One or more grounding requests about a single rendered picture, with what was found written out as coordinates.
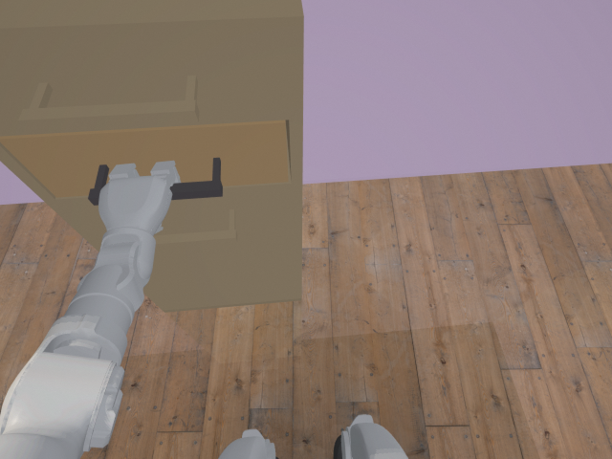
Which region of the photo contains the handle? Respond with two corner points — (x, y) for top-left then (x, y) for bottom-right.
(153, 229), (237, 249)
(88, 158), (223, 206)
(19, 99), (199, 132)

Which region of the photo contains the robot left forearm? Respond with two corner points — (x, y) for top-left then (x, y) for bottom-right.
(0, 227), (156, 435)

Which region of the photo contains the left robot shin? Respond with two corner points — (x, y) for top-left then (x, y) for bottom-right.
(242, 429), (265, 440)

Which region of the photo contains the cabinet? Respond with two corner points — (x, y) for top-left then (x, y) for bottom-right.
(0, 0), (304, 313)

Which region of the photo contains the left robot hand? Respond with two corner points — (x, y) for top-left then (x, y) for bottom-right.
(98, 161), (181, 236)

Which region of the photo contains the left robot thigh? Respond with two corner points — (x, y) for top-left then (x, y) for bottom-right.
(218, 436), (275, 459)

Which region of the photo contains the left robot upper arm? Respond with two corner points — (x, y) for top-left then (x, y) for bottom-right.
(0, 352), (125, 459)

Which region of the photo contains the drawer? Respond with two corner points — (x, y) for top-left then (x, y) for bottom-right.
(0, 120), (289, 198)

